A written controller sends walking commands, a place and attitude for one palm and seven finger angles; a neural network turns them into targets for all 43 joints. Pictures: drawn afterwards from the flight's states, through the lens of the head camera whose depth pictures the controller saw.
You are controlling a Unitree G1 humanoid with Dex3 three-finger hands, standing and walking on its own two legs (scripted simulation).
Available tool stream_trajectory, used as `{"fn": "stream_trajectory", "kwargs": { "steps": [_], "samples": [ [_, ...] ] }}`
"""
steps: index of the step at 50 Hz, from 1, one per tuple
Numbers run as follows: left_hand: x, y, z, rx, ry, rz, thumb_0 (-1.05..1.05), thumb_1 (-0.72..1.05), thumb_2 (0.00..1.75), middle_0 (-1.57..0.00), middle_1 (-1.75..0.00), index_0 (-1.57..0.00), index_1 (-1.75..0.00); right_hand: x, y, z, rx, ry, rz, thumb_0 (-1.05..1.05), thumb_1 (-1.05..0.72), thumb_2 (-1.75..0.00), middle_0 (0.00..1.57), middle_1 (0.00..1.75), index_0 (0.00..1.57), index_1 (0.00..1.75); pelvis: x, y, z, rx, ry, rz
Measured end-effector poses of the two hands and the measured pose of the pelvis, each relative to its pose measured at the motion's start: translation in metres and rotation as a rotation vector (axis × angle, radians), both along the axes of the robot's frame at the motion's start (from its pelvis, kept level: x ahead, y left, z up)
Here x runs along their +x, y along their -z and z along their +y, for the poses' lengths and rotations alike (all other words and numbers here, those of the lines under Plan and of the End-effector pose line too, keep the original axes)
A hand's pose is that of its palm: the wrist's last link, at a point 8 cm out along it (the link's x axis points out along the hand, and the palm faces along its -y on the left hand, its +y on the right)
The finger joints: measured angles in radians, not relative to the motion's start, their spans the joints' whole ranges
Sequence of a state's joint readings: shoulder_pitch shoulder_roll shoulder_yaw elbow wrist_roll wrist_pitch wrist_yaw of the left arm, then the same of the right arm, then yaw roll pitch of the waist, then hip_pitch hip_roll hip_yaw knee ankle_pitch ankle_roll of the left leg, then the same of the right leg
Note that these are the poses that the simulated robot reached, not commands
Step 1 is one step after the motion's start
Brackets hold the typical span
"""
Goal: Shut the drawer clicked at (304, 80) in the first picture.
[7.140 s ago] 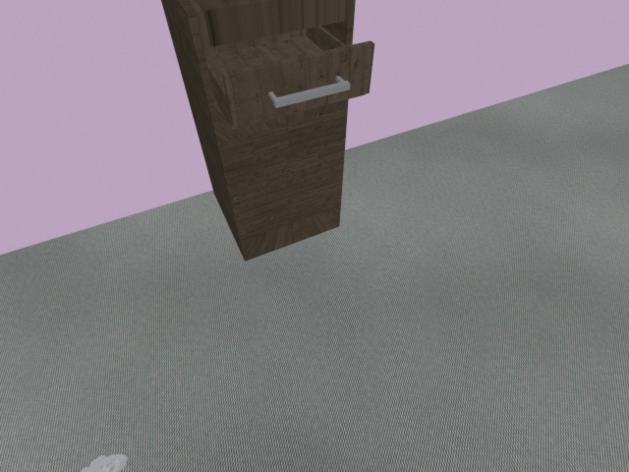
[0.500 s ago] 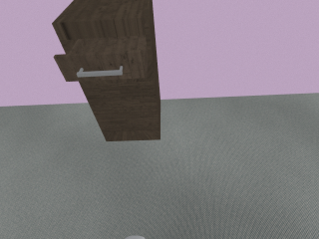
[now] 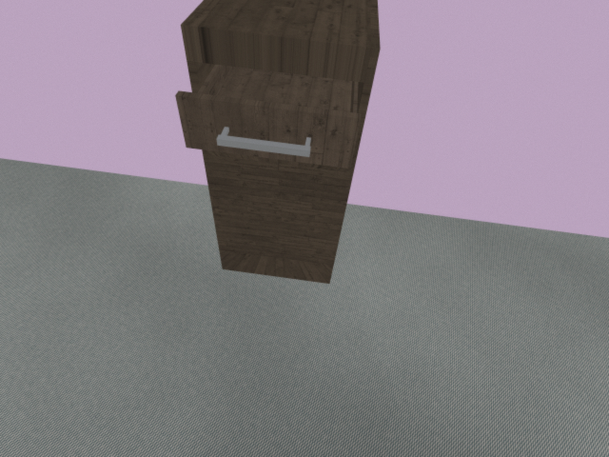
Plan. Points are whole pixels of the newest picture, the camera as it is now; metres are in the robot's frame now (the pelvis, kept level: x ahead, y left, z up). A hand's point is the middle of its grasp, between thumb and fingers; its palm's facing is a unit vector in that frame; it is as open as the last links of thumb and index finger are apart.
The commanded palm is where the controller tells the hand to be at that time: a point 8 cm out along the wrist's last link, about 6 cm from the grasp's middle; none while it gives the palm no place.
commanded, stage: take the last steps up to it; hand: left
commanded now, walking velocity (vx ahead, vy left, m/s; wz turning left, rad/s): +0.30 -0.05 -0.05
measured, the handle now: (265, 141) +0.71 +0.16 +0.00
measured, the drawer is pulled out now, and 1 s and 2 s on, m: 0.15 0.15 0.15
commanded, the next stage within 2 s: come to a stop and stand still in 0.56 s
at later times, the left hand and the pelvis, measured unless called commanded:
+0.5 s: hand (244, 353) +0.31 +0.13 -0.17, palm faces -0.11 -0.98 -0.17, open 7.4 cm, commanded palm none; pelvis +0.17 -0.02 -0.02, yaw -2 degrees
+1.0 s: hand (240, 369) +0.29 +0.14 -0.18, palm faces +0.04 -0.98 -0.18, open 7.3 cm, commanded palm none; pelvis +0.27 -0.03 -0.01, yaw -4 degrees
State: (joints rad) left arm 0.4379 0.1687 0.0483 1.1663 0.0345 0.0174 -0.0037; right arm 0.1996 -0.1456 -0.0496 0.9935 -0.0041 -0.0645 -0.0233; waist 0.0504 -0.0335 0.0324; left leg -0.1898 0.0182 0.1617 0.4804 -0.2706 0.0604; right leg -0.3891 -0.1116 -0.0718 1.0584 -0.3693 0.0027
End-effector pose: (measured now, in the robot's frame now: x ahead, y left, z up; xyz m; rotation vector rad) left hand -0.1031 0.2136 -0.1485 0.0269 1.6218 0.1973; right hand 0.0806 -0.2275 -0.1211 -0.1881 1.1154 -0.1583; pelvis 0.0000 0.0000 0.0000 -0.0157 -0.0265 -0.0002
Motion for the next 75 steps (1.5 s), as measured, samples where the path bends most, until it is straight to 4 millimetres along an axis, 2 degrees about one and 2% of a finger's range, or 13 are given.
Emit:
{"fn": "stream_trajectory", "kwargs": {
  "steps": [6,12,20,26,29,34,39,44,48,55,62,67,75],
  "samples": [
    [0.120,-0.001,0.028,0.028,0.055,-0.231,0.01,0.91,0.90,-0.20,-0.30,-0.20,-0.30,-0.027,0.000,0.009,-0.014,0.052,0.125,-0.02,-0.95,-0.90,0.20,0.30,0.20,0.30,0.032,-0.007,0.015,0.011,0.002,-0.001],
    [0.226,-0.008,0.033,0.043,0.114,-0.383,0.01,0.91,0.90,-0.20,-0.30,-0.20,-0.30,-0.065,0.012,0.030,0.038,0.123,0.299,-0.01,-0.93,-0.90,0.20,0.30,0.20,0.30,0.068,-0.004,0.017,0.023,0.004,-0.004],
    [0.347,-0.012,0.004,0.031,0.238,-0.457,0.01,0.91,0.90,-0.20,-0.30,-0.20,-0.30,-0.090,0.016,0.050,0.123,0.229,0.504,0.00,-0.91,-0.90,0.20,0.30,0.20,0.30,0.126,0.004,0.002,0.023,0.025,0.003],
    [0.418,-0.001,-0.034,0.030,0.280,-0.516,0.01,0.91,0.90,-0.20,-0.30,-0.20,-0.30,-0.067,0.025,0.034,0.165,0.277,0.619,0.00,-0.91,-0.90,0.20,0.30,0.20,0.30,0.182,0.021,-0.028,0.025,0.042,0.008],
    [0.418,0.000,-0.044,0.032,0.246,-0.495,0.01,0.91,0.90,-0.20,-0.30,-0.20,-0.30,-0.024,0.032,0.010,0.152,0.261,0.575,0.00,-0.91,-0.90,0.20,0.30,0.20,0.30,0.199,0.019,-0.039,0.015,0.043,-0.001],
    [0.407,-0.013,-0.034,0.106,0.186,-0.415,-0.02,0.95,0.90,-0.20,-0.30,-0.21,-0.30,0.084,0.034,-0.029,0.103,0.189,0.364,0.00,-0.91,-0.90,0.20,0.30,0.20,0.29,0.225,0.005,-0.049,0.009,0.039,0.012],
    [0.396,-0.018,-0.031,0.112,0.187,-0.327,-0.01,0.94,0.90,-0.20,-0.30,-0.20,-0.30,0.179,0.029,-0.048,0.066,0.130,0.179,0.00,-0.92,-0.90,0.19,0.30,0.19,0.29,0.247,-0.001,-0.049,0.011,0.052,0.020],
    [0.390,-0.011,-0.035,0.083,0.151,-0.280,0.00,0.92,0.90,-0.20,-0.30,-0.20,-0.30,0.239,0.024,-0.048,0.047,0.089,0.095,0.00,-0.93,-0.90,0.19,0.30,0.19,0.29,0.262,0.001,-0.042,0.012,0.064,0.005],
    [0.386,0.003,-0.031,0.060,0.114,-0.256,0.00,0.91,0.90,-0.20,-0.30,-0.20,-0.30,0.265,0.023,-0.038,0.029,0.060,0.064,0.00,-0.92,-0.90,0.19,0.30,0.19,0.29,0.269,0.007,-0.033,0.002,0.056,-0.008],
    [0.381,0.001,-0.019,0.076,0.119,-0.237,0.01,0.91,0.90,-0.20,-0.30,-0.20,-0.30,0.260,0.018,-0.023,0.037,0.034,0.063,0.00,-0.91,-0.90,0.20,0.30,0.20,0.30,0.255,0.004,-0.032,0.023,0.068,0.000],
    [0.371,0.001,-0.018,0.142,0.195,-0.288,0.01,0.91,0.90,-0.20,-0.30,-0.20,-0.30,0.229,0.033,-0.048,0.067,0.072,0.047,0.00,-0.91,-0.90,0.20,0.30,0.20,0.30,0.231,0.017,-0.050,0.051,0.090,0.039],
    [0.364,0.006,-0.025,0.139,0.236,-0.330,0.01,0.90,0.90,-0.20,-0.30,-0.20,-0.30,0.192,0.043,-0.065,0.052,0.111,0.037,0.00,-0.91,-0.90,0.20,0.30,0.20,0.30,0.217,0.028,-0.050,0.006,0.076,-0.024],
    [0.367,0.001,-0.038,0.099,0.228,-0.413,0.01,0.90,0.90,-0.20,-0.30,-0.20,-0.30,0.117,0.043,-0.061,0.051,0.125,0.167,0.00,-0.91,-0.90,0.19,0.30,0.20,0.29,0.203,0.022,-0.051,0.005,0.052,-0.039]
  ]
}}
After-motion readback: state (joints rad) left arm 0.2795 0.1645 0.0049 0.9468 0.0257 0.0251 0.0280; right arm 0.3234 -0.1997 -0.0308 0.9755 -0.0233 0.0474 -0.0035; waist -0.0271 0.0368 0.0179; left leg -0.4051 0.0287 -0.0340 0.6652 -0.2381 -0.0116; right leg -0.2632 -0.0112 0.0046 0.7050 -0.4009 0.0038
